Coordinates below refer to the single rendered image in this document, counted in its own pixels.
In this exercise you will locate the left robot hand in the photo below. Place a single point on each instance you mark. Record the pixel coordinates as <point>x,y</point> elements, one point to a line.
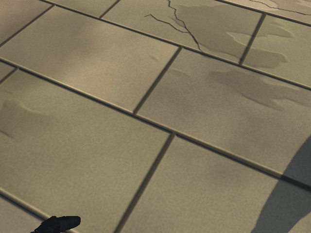
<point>58,224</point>

